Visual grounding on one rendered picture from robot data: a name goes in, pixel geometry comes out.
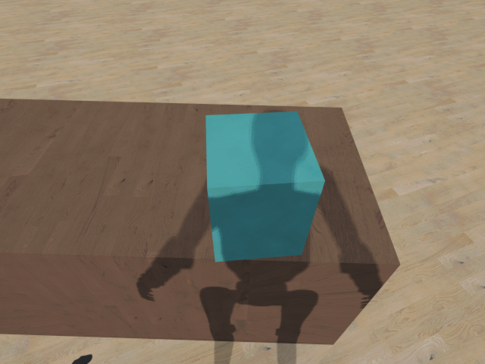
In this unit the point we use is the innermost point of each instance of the pedestal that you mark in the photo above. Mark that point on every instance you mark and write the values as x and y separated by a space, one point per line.
105 230

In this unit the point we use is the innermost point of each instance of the carton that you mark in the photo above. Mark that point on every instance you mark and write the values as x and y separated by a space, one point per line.
264 183

